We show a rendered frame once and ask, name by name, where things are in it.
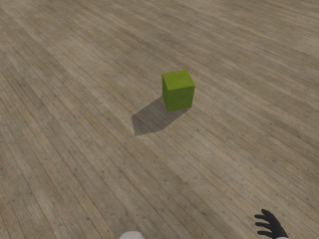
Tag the carton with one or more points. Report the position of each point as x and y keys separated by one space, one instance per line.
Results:
x=177 y=90

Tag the robot right hand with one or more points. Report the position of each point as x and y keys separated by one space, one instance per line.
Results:
x=274 y=225

